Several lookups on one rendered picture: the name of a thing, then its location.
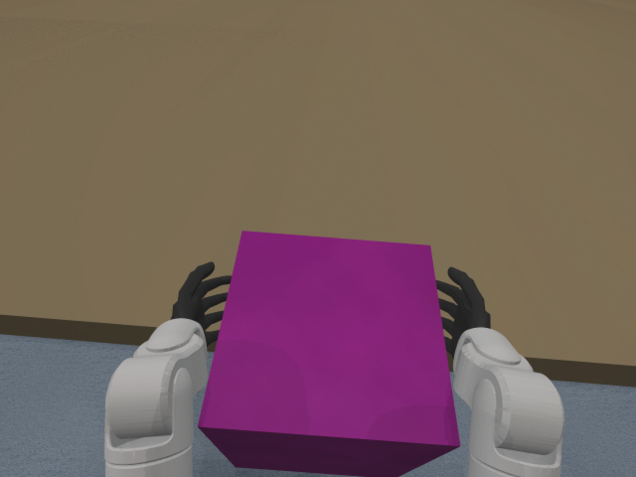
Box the robot right forearm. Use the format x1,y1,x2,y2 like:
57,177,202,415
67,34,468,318
453,328,564,477

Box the carton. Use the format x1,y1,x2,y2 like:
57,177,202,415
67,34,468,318
198,231,460,477

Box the robot left hand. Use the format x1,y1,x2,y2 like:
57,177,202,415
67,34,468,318
171,261,232,347

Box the robot left forearm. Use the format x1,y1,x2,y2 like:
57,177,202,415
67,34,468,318
104,318,208,477

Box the robot right hand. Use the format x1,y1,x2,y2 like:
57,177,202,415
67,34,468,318
436,267,491,360

